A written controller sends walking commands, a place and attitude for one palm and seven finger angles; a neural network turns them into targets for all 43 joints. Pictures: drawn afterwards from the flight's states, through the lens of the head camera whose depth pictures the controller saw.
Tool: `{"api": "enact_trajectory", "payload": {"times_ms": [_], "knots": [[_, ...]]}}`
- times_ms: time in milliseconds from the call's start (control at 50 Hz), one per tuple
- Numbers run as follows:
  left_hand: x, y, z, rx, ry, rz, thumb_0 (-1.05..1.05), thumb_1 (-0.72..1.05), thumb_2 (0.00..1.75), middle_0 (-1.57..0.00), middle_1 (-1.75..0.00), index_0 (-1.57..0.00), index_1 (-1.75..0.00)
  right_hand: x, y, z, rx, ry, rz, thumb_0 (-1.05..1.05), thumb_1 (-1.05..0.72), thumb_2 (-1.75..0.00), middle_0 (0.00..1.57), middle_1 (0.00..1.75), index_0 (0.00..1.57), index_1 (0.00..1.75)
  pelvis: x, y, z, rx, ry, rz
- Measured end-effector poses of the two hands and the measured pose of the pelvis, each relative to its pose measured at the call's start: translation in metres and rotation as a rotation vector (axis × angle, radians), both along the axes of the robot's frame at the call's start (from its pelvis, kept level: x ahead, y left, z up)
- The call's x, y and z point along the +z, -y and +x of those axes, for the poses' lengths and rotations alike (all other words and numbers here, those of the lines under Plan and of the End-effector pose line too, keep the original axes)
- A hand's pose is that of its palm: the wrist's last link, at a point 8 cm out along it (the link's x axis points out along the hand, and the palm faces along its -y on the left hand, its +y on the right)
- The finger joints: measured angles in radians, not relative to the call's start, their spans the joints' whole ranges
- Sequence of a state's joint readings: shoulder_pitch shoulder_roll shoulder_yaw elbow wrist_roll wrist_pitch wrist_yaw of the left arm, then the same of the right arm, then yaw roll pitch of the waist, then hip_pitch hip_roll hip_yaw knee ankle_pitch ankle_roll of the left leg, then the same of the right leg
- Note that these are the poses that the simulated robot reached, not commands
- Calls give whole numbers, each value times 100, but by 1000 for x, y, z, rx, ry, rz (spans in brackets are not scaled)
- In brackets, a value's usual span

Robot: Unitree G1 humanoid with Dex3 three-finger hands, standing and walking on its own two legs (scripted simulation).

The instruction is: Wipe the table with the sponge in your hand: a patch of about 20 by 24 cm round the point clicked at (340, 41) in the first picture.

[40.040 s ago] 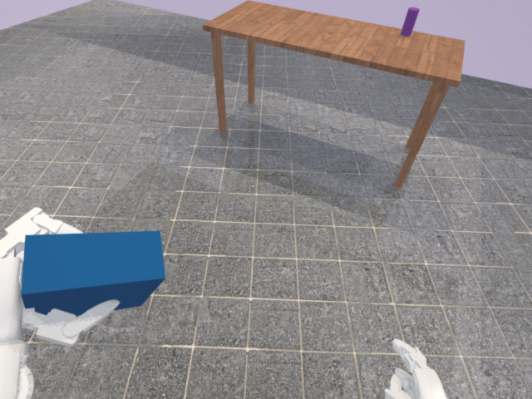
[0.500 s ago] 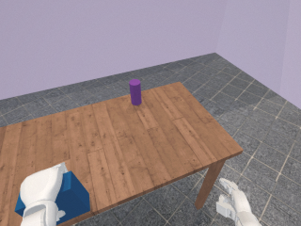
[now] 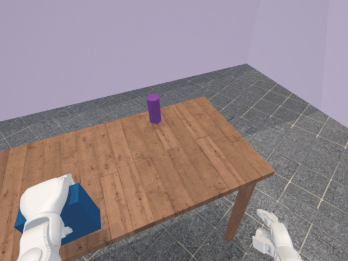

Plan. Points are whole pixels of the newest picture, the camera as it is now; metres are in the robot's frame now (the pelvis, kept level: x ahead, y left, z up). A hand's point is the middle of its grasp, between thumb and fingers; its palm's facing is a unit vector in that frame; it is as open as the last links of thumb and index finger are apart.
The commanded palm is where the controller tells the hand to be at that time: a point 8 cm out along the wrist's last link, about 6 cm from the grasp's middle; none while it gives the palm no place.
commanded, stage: lift the sponge slowly off the table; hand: left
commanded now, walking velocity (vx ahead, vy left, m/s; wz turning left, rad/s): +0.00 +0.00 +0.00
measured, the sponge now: (67, 221) +0.18 +0.31 -0.02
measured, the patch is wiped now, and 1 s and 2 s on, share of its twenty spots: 1.00 1.00 1.00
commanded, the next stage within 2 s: bring the sponge back beside the body in 0.70 s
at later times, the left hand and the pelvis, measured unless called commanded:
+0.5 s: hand (49, 200) +0.19 +0.32 +0.06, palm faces +0.01 -0.12 -0.99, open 9.9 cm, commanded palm +0.17 +0.31 +0.14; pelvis +0.00 -0.01 +0.00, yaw +0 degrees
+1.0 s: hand (47, 199) +0.19 +0.32 +0.07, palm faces +0.03 -0.13 -0.99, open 9.9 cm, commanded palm +0.17 +0.31 +0.15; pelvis +0.00 +0.00 +0.00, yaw +0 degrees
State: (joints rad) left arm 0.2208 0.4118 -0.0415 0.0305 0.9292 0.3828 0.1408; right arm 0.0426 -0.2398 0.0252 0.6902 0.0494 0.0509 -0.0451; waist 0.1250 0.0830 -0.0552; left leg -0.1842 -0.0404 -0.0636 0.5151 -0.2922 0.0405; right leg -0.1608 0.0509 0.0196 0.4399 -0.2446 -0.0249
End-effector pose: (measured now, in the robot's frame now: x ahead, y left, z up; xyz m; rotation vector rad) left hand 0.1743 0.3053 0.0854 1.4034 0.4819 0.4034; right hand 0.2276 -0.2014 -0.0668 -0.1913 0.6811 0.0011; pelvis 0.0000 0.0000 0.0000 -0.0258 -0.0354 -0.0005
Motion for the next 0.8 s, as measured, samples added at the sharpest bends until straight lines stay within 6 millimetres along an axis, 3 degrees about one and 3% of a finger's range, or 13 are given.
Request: {"api": "enact_trajectory", "payload": {"times_ms": [420,800], "knots": [[28,-6,3,11,18,13,-2,-49,104,-73,-133,-76,-135,7,13,13,1,29,-14,2,-90,-90,20,30,20,30,3,8,5,1,17,3],[42,-11,2,-1,37,3,-2,-49,104,-73,-133,-76,-135,16,-7,19,31,56,6,2,-90,-90,20,30,20,30,4,-1,2,-4,29,3]]}}
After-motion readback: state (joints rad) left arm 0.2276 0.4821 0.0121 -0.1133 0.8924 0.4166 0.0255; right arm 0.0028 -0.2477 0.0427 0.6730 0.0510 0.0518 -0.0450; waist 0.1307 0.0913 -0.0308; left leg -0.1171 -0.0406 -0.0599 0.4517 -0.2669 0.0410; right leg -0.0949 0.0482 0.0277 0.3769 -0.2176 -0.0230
